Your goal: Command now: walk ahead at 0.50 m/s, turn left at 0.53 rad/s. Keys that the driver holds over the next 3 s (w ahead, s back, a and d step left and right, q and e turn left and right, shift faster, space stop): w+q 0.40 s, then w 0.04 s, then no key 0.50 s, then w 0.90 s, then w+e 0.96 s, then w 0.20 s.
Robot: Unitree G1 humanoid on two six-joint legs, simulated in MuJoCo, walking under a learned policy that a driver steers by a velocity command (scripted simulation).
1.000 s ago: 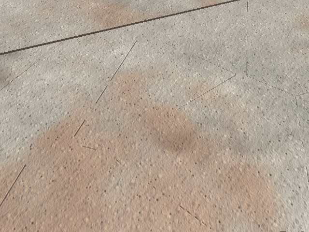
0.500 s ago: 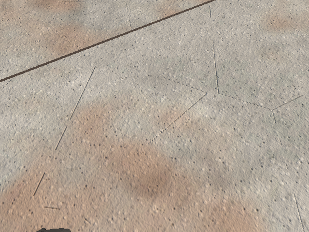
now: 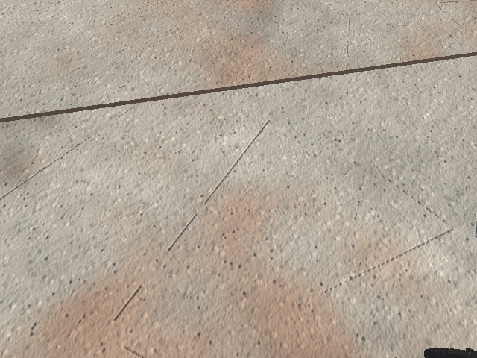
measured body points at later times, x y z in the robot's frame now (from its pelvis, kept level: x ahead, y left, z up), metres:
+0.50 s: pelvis +0.29 -0.03 +0.01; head +0.31 -0.02 +0.46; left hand +0.41 +0.27 -0.06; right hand +0.42 -0.29 -0.11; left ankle +0.12 +0.06 -0.65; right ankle +0.40 -0.11 -0.72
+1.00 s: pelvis +0.41 +0.03 +0.02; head +0.42 +0.04 +0.47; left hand +0.41 +0.31 -0.12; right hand +0.67 -0.13 -0.07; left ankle +0.41 +0.15 -0.72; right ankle +0.40 -0.11 -0.72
